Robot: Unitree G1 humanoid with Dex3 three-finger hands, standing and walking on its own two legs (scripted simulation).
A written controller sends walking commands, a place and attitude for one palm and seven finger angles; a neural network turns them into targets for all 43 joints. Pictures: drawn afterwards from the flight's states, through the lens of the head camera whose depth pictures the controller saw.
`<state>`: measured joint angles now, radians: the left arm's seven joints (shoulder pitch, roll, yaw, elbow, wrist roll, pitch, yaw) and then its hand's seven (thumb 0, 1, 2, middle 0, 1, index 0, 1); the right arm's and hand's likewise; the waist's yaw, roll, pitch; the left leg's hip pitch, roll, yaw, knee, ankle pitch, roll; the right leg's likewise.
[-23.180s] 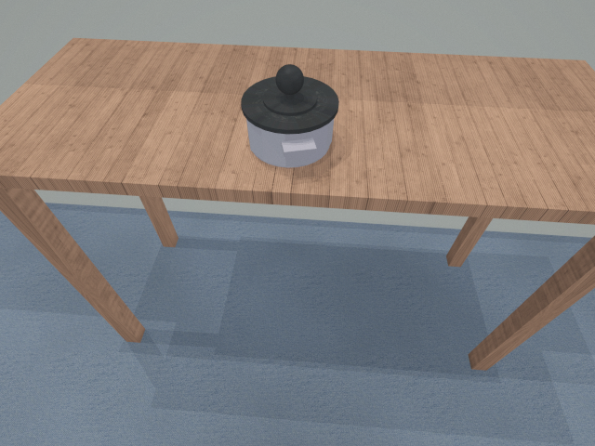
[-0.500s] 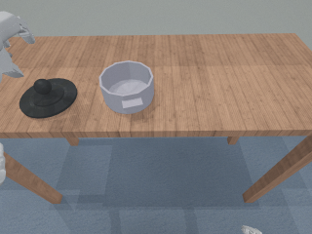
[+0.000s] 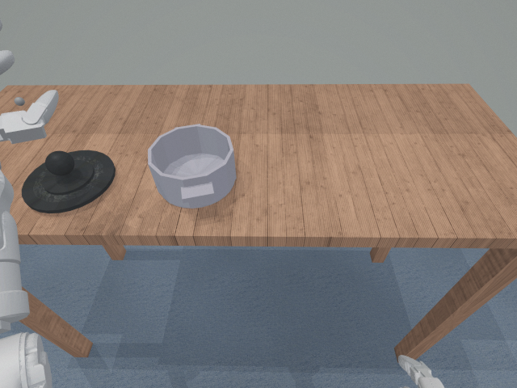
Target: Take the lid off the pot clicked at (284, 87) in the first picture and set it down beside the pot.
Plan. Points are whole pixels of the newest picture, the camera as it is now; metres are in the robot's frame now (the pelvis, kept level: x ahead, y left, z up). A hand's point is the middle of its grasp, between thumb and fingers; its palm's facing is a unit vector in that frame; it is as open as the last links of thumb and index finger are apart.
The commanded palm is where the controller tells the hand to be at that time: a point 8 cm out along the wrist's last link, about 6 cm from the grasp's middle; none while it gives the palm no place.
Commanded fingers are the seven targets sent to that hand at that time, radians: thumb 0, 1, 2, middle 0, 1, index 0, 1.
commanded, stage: draw the hand back to the body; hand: left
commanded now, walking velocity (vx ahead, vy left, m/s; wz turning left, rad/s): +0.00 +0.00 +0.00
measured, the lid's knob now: (60, 163) +0.46 +0.39 +0.10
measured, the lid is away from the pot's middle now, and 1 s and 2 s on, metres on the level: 0.24 0.24 0.24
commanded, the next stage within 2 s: step back with the hand held close in 1.32 s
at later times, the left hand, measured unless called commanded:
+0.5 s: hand out of the picture +0.26 +0.28 +0.28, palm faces +0.55 -0.81 -0.21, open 7.9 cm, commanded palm +0.21 +0.31 +0.28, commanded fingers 0.00 0.90 0.90 -0.20 -0.30 -0.20 -0.30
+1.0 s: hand out of the picture +0.18 +0.26 +0.28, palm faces +0.51 -0.82 -0.26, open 7.4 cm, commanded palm +0.12 +0.30 +0.27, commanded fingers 0.00 0.90 0.90 -0.20 -0.30 -0.20 -0.30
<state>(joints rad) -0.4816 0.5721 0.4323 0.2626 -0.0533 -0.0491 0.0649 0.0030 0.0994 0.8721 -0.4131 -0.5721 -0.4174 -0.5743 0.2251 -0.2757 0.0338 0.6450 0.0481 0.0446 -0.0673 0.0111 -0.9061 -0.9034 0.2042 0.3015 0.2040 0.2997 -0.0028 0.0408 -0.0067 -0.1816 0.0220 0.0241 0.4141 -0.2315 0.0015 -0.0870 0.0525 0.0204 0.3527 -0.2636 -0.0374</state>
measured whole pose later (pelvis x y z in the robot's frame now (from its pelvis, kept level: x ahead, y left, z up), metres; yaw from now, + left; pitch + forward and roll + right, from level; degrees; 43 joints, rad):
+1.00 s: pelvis -0.03 +0.01 +0.00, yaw +1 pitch -7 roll -1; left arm 0.15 0.39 0.43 -0.46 -0.12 -0.12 0.06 0.02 0.89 0.90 -0.21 -0.30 -0.21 -0.30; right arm 0.15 -0.22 0.03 0.70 0.00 -0.06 -0.06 0.01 -0.91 -0.90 0.20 0.30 0.20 0.30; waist 0.07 0.06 0.02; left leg -0.07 0.00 0.02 0.36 -0.17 0.02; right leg 0.03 0.03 0.01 0.30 -0.21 -0.02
